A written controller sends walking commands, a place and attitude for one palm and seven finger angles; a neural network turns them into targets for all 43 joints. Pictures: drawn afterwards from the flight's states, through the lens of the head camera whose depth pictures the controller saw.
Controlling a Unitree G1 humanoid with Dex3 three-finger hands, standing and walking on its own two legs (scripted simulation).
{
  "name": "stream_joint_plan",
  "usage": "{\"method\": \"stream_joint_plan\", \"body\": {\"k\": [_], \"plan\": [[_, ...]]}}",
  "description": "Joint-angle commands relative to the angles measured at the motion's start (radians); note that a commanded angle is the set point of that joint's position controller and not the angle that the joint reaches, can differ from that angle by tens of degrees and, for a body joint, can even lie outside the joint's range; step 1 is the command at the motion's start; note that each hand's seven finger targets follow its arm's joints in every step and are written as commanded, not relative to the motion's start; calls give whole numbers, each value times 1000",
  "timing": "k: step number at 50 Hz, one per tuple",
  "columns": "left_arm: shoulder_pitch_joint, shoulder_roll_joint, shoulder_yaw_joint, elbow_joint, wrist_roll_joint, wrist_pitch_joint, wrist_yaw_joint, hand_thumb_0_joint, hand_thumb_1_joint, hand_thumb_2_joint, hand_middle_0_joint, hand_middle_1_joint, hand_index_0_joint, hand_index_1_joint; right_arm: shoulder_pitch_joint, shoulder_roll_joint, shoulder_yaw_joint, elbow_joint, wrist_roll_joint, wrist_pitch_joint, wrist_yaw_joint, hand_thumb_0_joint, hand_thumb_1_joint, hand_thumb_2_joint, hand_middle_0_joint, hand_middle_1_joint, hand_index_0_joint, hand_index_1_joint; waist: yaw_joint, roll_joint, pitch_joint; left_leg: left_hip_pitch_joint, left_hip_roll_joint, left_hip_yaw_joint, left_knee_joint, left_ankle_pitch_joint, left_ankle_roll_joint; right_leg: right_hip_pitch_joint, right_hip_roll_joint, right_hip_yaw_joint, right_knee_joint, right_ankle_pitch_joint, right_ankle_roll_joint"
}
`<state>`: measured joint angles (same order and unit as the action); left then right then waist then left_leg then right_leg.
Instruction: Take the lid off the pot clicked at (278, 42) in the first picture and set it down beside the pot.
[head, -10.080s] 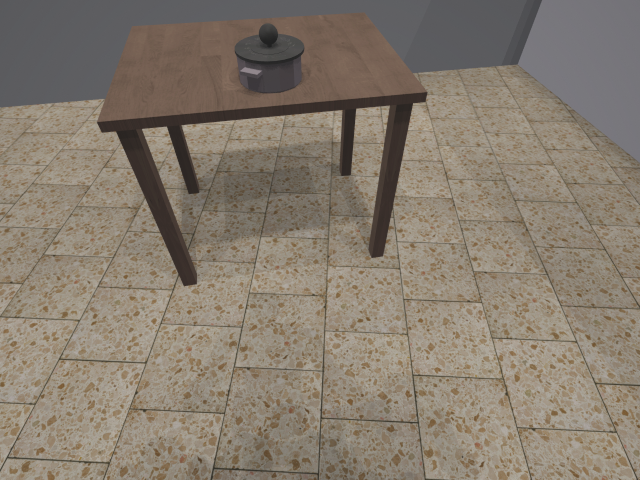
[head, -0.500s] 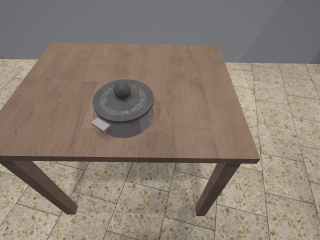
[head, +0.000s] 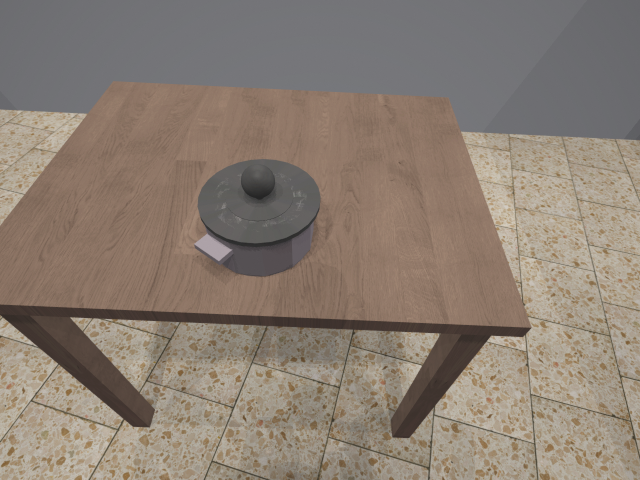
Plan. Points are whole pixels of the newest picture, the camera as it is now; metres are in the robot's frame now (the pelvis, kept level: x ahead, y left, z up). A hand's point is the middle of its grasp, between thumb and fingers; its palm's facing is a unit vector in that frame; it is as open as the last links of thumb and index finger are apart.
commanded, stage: lift the closed hand beside the body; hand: left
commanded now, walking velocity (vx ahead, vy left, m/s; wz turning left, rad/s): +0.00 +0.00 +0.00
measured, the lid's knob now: (258, 181) +0.50 +0.13 +0.09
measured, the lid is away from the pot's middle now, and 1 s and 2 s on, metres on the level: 0.00 0.00 0.00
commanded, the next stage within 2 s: raise the hand higher, near the body in 0.56 s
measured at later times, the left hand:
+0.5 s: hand out of the picture +0.11 +0.19 -0.02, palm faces +0.31 -0.91 -0.28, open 3.2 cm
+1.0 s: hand (149, 459) +0.14 +0.18 +0.04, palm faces +0.30 -0.86 -0.41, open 3.1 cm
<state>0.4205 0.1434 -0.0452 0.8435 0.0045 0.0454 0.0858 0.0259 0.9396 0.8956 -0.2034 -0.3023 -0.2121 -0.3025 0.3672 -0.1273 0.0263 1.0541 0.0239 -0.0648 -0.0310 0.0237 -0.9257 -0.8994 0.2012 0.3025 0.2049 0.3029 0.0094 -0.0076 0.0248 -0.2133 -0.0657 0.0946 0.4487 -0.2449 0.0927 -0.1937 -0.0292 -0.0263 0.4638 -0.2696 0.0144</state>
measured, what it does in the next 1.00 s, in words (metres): shifts its weight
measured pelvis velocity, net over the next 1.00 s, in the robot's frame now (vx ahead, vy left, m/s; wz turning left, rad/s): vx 0.00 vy -0.06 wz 0.03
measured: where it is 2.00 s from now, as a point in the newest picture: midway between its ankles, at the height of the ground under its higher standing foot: outside the picture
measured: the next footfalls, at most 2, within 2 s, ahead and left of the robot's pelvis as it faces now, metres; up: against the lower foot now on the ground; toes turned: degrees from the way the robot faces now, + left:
none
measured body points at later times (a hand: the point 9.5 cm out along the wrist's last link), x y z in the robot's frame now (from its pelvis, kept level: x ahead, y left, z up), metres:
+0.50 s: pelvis -0.01 -0.04 +0.00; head -0.02 -0.03 +0.45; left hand +0.09 +0.23 +0.00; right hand +0.23 -0.24 -0.03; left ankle +0.00 +0.05 -0.74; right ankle -0.02 -0.14 -0.74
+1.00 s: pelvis +0.00 -0.06 +0.00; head -0.01 -0.08 +0.45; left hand +0.12 +0.23 +0.07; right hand +0.18 -0.29 -0.09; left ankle +0.00 +0.05 -0.74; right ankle -0.02 -0.14 -0.74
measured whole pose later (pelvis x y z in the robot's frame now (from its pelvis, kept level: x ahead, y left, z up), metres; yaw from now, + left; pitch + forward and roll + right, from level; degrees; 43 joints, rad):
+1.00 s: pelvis +0.00 -0.06 +0.00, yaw +2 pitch -3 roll +0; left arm 0.67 0.28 0.17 -0.19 -0.03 -0.08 0.07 0.01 0.90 0.90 -1.29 -1.49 -1.30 -1.49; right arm 0.22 -0.22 -0.01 0.65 0.02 -0.14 -0.07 0.02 -0.90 -0.90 0.20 0.30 0.21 0.30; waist 0.04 0.05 0.01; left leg -0.15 0.00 0.04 0.44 -0.24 0.02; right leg -0.10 0.04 -0.08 0.42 -0.27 -0.06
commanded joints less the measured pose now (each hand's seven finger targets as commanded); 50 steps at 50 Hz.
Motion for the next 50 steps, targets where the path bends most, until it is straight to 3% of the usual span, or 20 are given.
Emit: {"method": "stream_joint_plan", "body": {"k": [1,2,5,7,9,11,12,16,17,20,22,26,27,34,36,38,45,46,48,50], "plan": [[8,-56,-151,-725,-41,-32,80,0,900,900,-376,-492,-376,-492,-129,-204,-24,-301,56,-245,-10,0,-900,-900,200,300,200,300,-6,219,-129,123,120,-242,-141,64,-175,-103,10,-18,28,50,-49],[-21,-88,-198,-765,-30,-38,74,0,900,900,-420,-540,-420,-540,-135,-207,-17,-336,41,-260,0,0,-900,-900,200,300,200,300,-21,132,-38,97,119,-249,-149,19,-148,-97,21,-32,3,60,-49],[142,25,-22,-545,14,-45,59,0,900,900,-552,-684,-552,-684,-168,-235,-63,-390,4,-228,22,0,-900,-900,200,300,200,300,23,-129,60,-4,127,-236,-122,97,-122,-98,29,-60,-27,52,-48],[334,93,99,-586,3,-70,34,0,900,900,-640,-780,-640,-780,-199,-226,-89,-456,-2,-193,42,0,-900,-900,200,300,200,300,67,-149,18,-26,116,-187,-100,206,-130,-26,20,-65,-32,74,-54],[371,116,125,-760,-9,-100,9,0,900,900,-728,-876,-728,-876,-238,-211,-91,-537,2,-172,50,0,-900,-900,200,300,200,300,73,-91,-15,-13,110,-157,-94,205,-122,9,14,-49,-28,84,-53],[321,146,158,-848,-13,-122,1,0,900,900,-816,-972,-816,-972,-255,-206,-92,-587,7,-150,46,0,-900,-900,200,300,200,300,51,-8,19,-20,108,-143,-91,138,-117,-18,13,-44,-40,76,-53],[259,133,133,-882,-15,-132,-5,0,900,900,-860,-1020,-860,-1020,-263,-203,-83,-608,7,-139,41,0,-900,-900,200,300,200,300,34,38,56,-38,101,-132,-89,83,-108,-50,14,-38,-50,64,-52],[163,193,195,-1007,-29,-166,-5,0,900,900,-1036,-1212,-1036,-1212,-245,-198,-74,-652,5,-113,15,0,-900,-900,200,300,200,300,15,91,17,-8,89,-123,-65,25,-86,-72,18,-24,-79,58,-48],[145,178,178,-1057,-32,-171,-7,0,900,900,-1080,-1260,-1080,-1260,-248,-194,-67,-666,-1,-113,8,0,-900,-900,200,300,200,300,10,104,-9,3,84,-121,-61,28,-82,-65,18,-20,-81,59,-47],[152,158,156,-1083,-34,-160,-5,0,900,900,-1212,-1404,-1212,-1404,-233,-190,-58,-672,-7,-107,-6,0,-900,-900,200,300,200,300,7,91,-51,38,75,-113,-39,74,-72,-57,20,-17,-82,88,-43],[125,164,159,-1082,-35,-153,-4,0,900,900,-1300,-1500,-1300,-1500,-244,-193,-54,-671,-9,-102,-14,0,-900,-900,200,300,200,300,-3,42,-36,25,69,-109,-25,57,-65,-76,24,-16,-98,76,-38],[167,237,238,-1143,-36,-150,8,0,900,900,-1300,-1500,-1300,-1500,-248,-190,-54,-669,-10,-112,-31,0,-900,-900,200,300,200,300,24,69,-84,51,66,-102,-20,100,-61,-29,17,-8,-105,106,-39],[185,220,226,-1154,-38,-148,7,0,900,900,-1300,-1500,-1300,-1500,-258,-183,-50,-669,-11,-115,-33,0,-900,-900,200,300,200,300,27,78,-83,49,63,-98,-22,111,-61,-15,13,-8,-105,118,-39],[273,249,278,-1142,-41,-149,4,0,900,900,-1300,-1500,-1300,-1500,-299,-177,-58,-627,-8,-114,-39,0,-900,-900,200,300,200,300,45,-1,-43,53,71,-95,-34,134,-53,6,4,-5,-129,125,-28],[250,274,303,-1153,-41,-155,6,0,900,900,-1300,-1500,-1300,-1500,-308,-177,-58,-615,-6,-116,-42,0,-900,-900,200,300,200,300,45,-1,-19,56,69,-95,-34,125,-52,-5,3,1,-146,103,-27],[228,279,299,-1198,-39,-170,7,0,900,900,-1300,-1500,-1300,-1500,-304,-177,-59,-612,-6,-129,-45,0,-900,-900,200,300,200,300,44,31,-55,86,68,-89,-34,131,-50,2,-4,9,-148,99,-25],[269,267,305,-1204,-40,-185,7,0,900,900,-1300,-1500,-1300,-1500,-309,-174,-69,-591,-5,-142,-46,0,-900,-900,200,300,200,300,50,16,-44,110,71,-80,-37,169,-45,9,-7,10,-150,152,-18],[262,297,336,-1214,-41,-189,10,0,900,900,-1300,-1500,-1300,-1500,-311,-175,-73,-588,-3,-141,-47,0,-900,-900,200,300,200,300,51,-3,-43,111,70,-79,-35,171,-46,8,-5,14,-159,153,-18],[251,289,326,-1255,-41,-197,8,0,900,900,-1300,-1500,-1300,-1500,-308,-174,-69,-594,-4,-145,-46,0,-900,-900,200,300,200,300,51,38,-51,129,70,-77,-40,188,-47,16,-6,12,-154,172,-20],[249,277,316,-1255,-42,-199,7,0,900,900,-1300,-1500,-1300,-1500,-308,-173,-68,-594,-4,-145,-45,0,-900,-900,200,300,200,300,50,25,-31,129,72,-77,-46,188,-47,10,-4,7,-155,173,-18]]}}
